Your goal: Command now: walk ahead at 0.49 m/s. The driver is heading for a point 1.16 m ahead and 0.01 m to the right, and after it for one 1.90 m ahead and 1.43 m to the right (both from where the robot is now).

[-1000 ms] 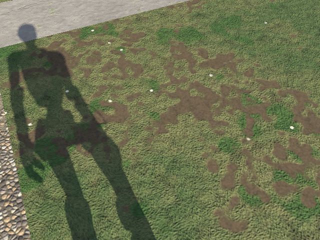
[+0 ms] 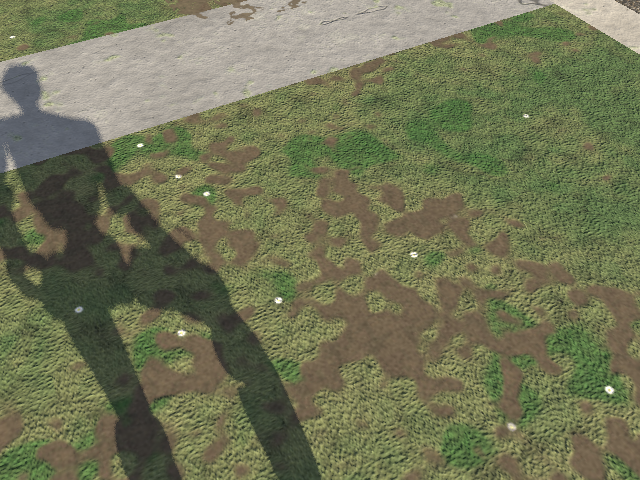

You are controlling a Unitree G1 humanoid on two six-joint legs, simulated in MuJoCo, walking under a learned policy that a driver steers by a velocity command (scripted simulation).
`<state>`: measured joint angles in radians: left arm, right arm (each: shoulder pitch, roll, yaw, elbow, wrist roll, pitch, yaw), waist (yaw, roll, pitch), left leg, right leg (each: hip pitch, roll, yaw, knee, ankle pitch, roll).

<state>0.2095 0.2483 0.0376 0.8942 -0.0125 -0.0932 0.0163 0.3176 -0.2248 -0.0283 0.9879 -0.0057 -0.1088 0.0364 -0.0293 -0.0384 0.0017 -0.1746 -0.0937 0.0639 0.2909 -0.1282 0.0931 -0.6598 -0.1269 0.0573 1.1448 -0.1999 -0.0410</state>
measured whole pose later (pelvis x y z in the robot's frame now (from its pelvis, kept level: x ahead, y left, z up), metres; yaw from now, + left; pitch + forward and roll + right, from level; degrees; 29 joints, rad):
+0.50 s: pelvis +0.28 -0.08 +0.00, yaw +1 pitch +1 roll +0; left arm 0.28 0.23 0.04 0.91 0.00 -0.11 -0.03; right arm 0.23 -0.28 -0.04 0.93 0.02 -0.09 0.00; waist 0.02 0.04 0.00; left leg -0.57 0.10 -0.03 1.13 -0.25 0.05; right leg -0.22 0.05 -0.07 0.34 -0.15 -0.07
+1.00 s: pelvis +0.55 -0.01 -0.01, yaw +1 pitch +2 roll +0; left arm 0.30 0.25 0.05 0.97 -0.02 -0.10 0.00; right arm 0.17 -0.24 -0.05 0.90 0.00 -0.10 0.04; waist 0.00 -0.02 0.02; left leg -0.36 -0.04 0.06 0.47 -0.15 0.07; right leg -0.39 -0.04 0.03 1.18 -0.37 -0.05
